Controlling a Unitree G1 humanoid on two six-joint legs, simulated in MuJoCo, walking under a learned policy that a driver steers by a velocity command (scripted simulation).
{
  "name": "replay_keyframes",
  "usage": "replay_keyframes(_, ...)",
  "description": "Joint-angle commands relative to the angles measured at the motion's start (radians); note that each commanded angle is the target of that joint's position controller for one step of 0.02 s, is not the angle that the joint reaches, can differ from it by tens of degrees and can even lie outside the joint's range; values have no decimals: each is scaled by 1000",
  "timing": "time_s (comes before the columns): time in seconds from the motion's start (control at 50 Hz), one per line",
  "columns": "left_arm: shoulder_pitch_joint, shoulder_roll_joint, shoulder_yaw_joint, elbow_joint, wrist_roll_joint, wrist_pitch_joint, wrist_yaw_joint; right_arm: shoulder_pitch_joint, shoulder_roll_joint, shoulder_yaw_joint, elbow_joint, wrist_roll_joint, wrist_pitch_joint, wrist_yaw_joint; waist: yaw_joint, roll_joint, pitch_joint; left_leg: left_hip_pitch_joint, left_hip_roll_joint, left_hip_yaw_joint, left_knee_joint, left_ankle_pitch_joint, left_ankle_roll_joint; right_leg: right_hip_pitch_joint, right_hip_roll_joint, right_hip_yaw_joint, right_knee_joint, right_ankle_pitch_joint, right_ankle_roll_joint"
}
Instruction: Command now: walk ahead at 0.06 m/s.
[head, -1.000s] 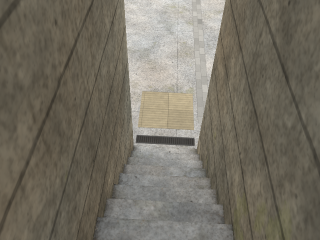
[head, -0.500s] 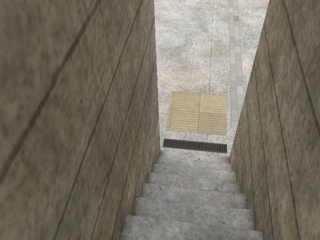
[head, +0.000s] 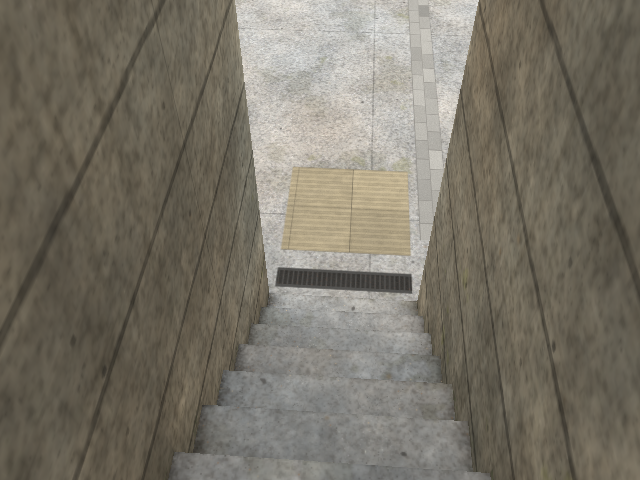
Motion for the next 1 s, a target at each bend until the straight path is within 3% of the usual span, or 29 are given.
replay_keyframes(0.02, 14, 78, -9, -60, -32, -52, 38, 271, -63, -16, 66, -7, 17, 30, -35, 6, 35, 66, 58, -22, -353, 347, -12, -92, -220, 306, -244, -1, -16)
replay_keyframes(0.04, -32, 119, -2, -76, -32, -51, 38, 231, -72, -23, 70, 1, 23, 41, -33, 0, 61, 210, 45, 34, -459, 347, -13, -203, -200, 286, -286, -65, 19)
replay_keyframes(0.06, -77, 151, 7, -89, -50, -47, 37, 186, -76, -30, 59, 22, 27, 53, -25, 0, 46, 320, 17, 76, -529, 297, -29, -234, -193, 281, -310, -141, 54)
replay_keyframes(0.08, -82, 186, 18, -89, -51, -42, 34, 170, -82, -33, 55, 14, 26, 54, -17, -36, 27, 374, 0, 79, -582, 246, -35, -205, -200, 305, -313, -171, 55)
replay_keyframes(0.1, -93, 171, 17, -88, -55, -33, 26, 150, -67, -31, 42, 13, 16, 51, -9, -47, 6, 381, -4, 62, -691, 167, -42, -94, -230, 332, -312, -158, 68)
replay_keyframes(0.12, -97, 131, 9, -82, -72, -23, 14, 138, -57, -34, 45, 21, 5, 47, -2, -58, -14, 431, 0, 39, -815, 110, -57, -4, -254, 377, -309, -138, 74)
replay_keyframes(0.14, -135, 88, -7, -88, -82, -13, -4, 158, -37, -27, 60, 14, 1, 46, -17, -80, -35, 525, 10, 14, -953, 101, -62, 32, -262, 395, -275, -79, 75)
replay_keyframes(0.16, -140, 50, -20, -82, -107, -6, -26, 179, -29, -28, 82, 25, -5, 46, -32, -73, -63, 611, 9, 27, -1027, 129, -59, 82, -235, 401, -240, 10, 107)
replay_keyframes(0.18, -83, 42, -20, -71, -123, 8, -42, 185, -36, -23, 89, 29, -14, 49, -16, -15, -84, 664, 7, 36, -1087, 173, -35, 137, -193, 376, -202, 33, 138)
replay_keyframes(0.2, 34, 92, 12, -65, -107, 24, -31, 117, -86, -28, 82, 32, -16, 49, 73, 58, -72, 697, -26, 60, -1128, 46, 2, 158, -166, 331, -237, -113, 142)
replay_keyframes(0.22, -6, 121, 29, -102, -79, 39, -28, 43, -127, -39, 69, 17, -18, 46, 89, 61, -29, 684, -41, 78, -1174, -47, 11, 164, -139, 296, -249, -284, 136)
replay_keyframes(0.24, -37, 114, 37, -133, -61, 40, -27, -7, -152, -49, 63, 27, -23, 47, 98, 69, 61, 566, -61, 71, -1219, -134, 22, 186, -98, 203, -240, -306, 139)
replay_keyframes(0.26, -72, 104, 41, -133, -61, 38, -29, -11, -139, -49, 60, 33, -26, 50, 82, 27, 90, 551, -55, 72, -1249, -150, 22, 187, -79, 170, -212, -304, 121)
replay_keyframes(0.28, -68, 125, 55, -136, -62, 36, -25, -32, -140, -52, 57, 36, -23, 49, 103, 23, 120, 529, -59, 84, -1234, -146, 36, 215, -67, 147, -221, -232, 102)
replay_keyframes(0.36, -83, 85, 46, -147, -66, 36, -19, 0, -99, -49, 66, 20, -10, 40, 70, 42, 75, 606, -51, 107, -1215, 0, 65, 252, -69, 165, -232, 50, 39)
replay_keyframes(0.48, -115, 116, 64, -160, -61, 35, -7, -31, -145, -60, 59, 17, -1, 29, 60, 40, 7, 681, -44, 115, -1207, 142, 67, 323, -51, 128, -187, 338, 53)
replay_keyframes(0.54, -118, 139, 82, -161, -51, 33, -4, -60, -159, -67, 69, 7, -1, 25, 66, 33, -14, 697, -60, 128, -1190, 163, 74, 342, -59, 136, -191, 417, 46)
replay_keyframes(0.56, -125, 120, 75, -161, -60, 32, -4, -67, -128, -59, 66, 6, 0, 19, 57, 39, -25, 730, -51, 124, -1208, 141, 70, 336, -63, 139, -202, 409, 54)
replay_keyframes(0.6, -133, 127, 82, -158, -60, 36, -1, -87, -134, -60, 67, 10, 5, 15, 62, 29, -8, 735, -55, 124, -1214, 145, 71, 338, -61, 134, -204, 394, 58)
replay_keyframes(0.62, -150, 151, 93, -159, -53, 36, 2, -117, -157, -64, 67, 10, 4, 12, 67, 28, -16, 733, -62, 128, -1207, 164, 74, 346, -57, 133, -199, 425, 53)
replay_keyframes(0.7, -154, 137, 95, -152, -51, 42, 3, -120, -152, -63, 78, 9, 4, 5, 67, 24, -22, 754, -60, 125, -1229, 186, 79, 368, -61, 134, -197, 439, 55)
replay_keyframes(0.8, -196, 144, 105, -138, -50, 49, 4, -146, -182, -75, 66, 13, 13, -5, 67, 0, -1, 765, -88, 145, -1243, 129, 75, 373, -54, 123, -217, 392, 64)
replay_keyframes(0.94, -200, 148, 113, -115, -50, 52, 7, -123, -176, -79, 67, 12, 16, -4, 71, 15, 17, 763, -97, 143, -1272, 147, 89, 398, -50, 108, -222, 345, 69)
replay_keyframes(0.98, -212, 150, 117, -118, -47, 51, 8, -129, -188, -82, 56, 3, 18, -4, 64, 4, 7, 762, -93, 137, -1262, 166, 86, 409, -54, 119, -214, 368, 62)
replay_keyframes(1.0, -200, 157, 122, -116, -49, 53, 11, -112, -195, -86, 61, 5, 20, -6, 65, 8, 8, 761, -97, 141, -1275, 94, 90, 412, -58, 122, -234, 273, 56)
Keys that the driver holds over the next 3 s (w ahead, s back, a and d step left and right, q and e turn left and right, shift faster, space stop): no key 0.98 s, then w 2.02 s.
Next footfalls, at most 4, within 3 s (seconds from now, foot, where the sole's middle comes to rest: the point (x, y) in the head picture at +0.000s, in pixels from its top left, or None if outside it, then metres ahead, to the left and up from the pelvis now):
0.16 left None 0.11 0.17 -0.75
1.58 right None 0.32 -0.05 -0.95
2.00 left None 0.58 0.13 -1.16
2.42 right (357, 447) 0.79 -0.10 -1.36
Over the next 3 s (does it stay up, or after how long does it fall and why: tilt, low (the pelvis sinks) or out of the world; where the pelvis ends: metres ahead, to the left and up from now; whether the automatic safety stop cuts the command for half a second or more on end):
stays up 1.02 0.02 -0.82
